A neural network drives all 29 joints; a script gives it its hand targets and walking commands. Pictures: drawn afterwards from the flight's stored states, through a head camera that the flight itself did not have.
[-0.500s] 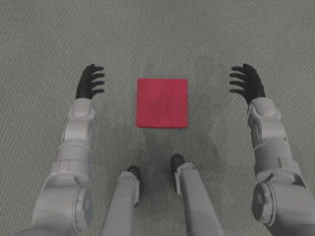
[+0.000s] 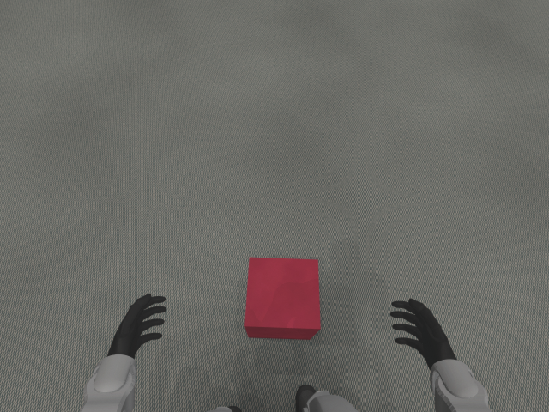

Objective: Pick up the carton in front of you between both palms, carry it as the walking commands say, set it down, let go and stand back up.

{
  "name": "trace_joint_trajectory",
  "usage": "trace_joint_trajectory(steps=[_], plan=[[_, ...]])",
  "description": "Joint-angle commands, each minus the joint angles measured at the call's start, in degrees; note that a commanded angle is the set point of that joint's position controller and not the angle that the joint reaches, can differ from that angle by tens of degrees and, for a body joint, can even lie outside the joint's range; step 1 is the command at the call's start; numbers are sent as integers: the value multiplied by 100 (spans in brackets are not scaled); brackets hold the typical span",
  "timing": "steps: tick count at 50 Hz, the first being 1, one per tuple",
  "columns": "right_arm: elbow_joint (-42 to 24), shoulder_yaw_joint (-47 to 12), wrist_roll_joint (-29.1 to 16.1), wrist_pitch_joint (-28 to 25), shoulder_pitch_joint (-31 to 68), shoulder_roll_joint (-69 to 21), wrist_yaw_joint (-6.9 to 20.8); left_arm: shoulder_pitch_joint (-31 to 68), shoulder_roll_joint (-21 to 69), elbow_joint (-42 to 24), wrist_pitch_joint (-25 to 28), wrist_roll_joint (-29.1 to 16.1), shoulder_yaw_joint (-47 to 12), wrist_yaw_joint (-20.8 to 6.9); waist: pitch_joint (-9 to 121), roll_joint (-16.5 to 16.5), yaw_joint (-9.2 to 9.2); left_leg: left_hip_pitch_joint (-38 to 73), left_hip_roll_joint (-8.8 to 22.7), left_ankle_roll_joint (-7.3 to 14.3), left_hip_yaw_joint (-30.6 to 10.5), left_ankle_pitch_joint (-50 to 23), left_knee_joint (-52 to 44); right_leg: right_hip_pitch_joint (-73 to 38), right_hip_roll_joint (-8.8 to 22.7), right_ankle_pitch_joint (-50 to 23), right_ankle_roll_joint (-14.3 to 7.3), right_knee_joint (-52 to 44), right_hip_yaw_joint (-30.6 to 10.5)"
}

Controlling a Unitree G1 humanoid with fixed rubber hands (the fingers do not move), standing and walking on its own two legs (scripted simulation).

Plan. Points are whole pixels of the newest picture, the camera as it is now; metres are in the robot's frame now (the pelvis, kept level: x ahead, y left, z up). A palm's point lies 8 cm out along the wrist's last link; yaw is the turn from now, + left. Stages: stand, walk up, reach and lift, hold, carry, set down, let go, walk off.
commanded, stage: let go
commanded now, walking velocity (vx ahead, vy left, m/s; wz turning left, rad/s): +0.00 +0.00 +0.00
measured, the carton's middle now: (281, 300) +0.40 -0.04 -0.64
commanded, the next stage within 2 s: stand in 0.56 s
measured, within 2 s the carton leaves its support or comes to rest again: neither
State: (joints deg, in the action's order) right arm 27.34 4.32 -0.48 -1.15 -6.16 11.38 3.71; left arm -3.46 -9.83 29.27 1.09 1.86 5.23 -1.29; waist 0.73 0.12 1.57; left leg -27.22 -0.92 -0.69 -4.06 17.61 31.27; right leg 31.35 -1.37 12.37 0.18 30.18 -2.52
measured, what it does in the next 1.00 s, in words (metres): stands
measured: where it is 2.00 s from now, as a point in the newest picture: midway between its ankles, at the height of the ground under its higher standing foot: outside the picture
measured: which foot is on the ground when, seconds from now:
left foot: down 0.00-1.00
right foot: down 0.00-1.00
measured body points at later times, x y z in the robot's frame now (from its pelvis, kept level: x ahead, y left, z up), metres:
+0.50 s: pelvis +0.01 +0.01 +0.01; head +0.02 +0.01 +0.46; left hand +0.18 +0.24 -0.06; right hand +0.18 -0.22 -0.07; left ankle -0.03 +0.13 -0.73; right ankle +0.01 -0.12 -0.73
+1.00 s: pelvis +0.02 +0.00 +0.01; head +0.03 -0.01 +0.46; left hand +0.15 +0.29 -0.09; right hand +0.16 -0.29 -0.10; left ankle -0.03 +0.13 -0.73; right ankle +0.01 -0.12 -0.73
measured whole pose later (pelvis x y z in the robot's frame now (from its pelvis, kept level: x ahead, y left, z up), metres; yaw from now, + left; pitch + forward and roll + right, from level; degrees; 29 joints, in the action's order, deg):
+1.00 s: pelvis +0.02 +0.00 +0.01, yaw +1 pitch +0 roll +0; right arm 40.6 2.2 2.3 0.9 -12.0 19.7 -1.1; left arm -9.7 -18.6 44.7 -0.3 2.1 2.2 1.2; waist -0.7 -1.9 0.0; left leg -8.0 -0.3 -0.8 -4.3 19.7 28.0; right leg 12.6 -1.3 15.8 -0.4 28.8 -1.1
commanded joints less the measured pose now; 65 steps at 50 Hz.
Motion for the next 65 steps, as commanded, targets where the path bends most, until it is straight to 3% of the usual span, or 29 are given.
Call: trace_joint_trajectory(steps=[1,8,14,25,26,28,29,30,33,50,65], plan=[[-679,54,-14,-79,-305,543,-13,-327,-519,-679,97,-70,18,-43,1324,-175,-87,813,-133,-58,277,-1602,-777,-2509,-136,-1730,94,-376,188],[-838,-16,56,307,-494,681,36,-655,-595,-908,-261,-141,-147,-199,93,-274,-137,1094,-16,-34,241,-979,-1348,-3039,-231,-961,92,-716,335],[-800,25,135,664,-455,724,68,-604,-612,-943,-587,-146,-189,-272,-438,-194,-110,985,65,12,231,-633,-1485,-3394,-266,-777,119,-650,396],[-904,24,162,823,-483,621,55,-665,-684,-1000,-771,-35,-93,-282,-251,-142,-155,1488,-90,-22,305,-1447,-1133,-3442,-213,-1370,82,-656,265],[-1211,61,272,1121,-348,813,-100,-1009,-707,-617,-596,-147,-94,-165,86,-13,-143,1806,-122,-65,312,-1916,-900,-3352,-375,-1388,155,-477,340],[-1146,-38,230,1214,-527,751,-194,-859,-692,-787,-541,-129,-146,-86,4,-112,-155,1743,-154,-71,301,-1967,-857,-3155,-345,-1414,146,-436,296],[-285,150,209,818,-294,1326,-416,-633,-1475,-23,-436,31,62,138,-179,-223,-223,1210,186,-150,194,-1432,-567,-2321,285,-1332,146,-456,130],[-242,134,219,633,-473,1262,-499,-754,-1493,36,-379,86,55,228,-50,-223,-182,1477,182,-153,154,-1188,-546,-2198,312,-1139,97,-456,6],[52,52,290,392,-416,1172,-491,-566,-1337,292,-265,72,-34,256,68,-143,-160,1467,273,-69,-1,-664,-585,-1972,341,-427,20,-522,-116],[1034,-23,267,113,-489,1630,-513,-450,-1753,1279,-47,12,-99,274,188,-11,-148,1763,448,38,-234,-1606,-650,-2289,517,-1377,-125,-501,-271],[1527,-129,233,62,-481,1750,-546,-259,-1857,1838,-30,-28,-144,255,88,-56,-169,1839,529,63,-270,-1541,-907,-2470,573,-1345,-143,-723,-339]])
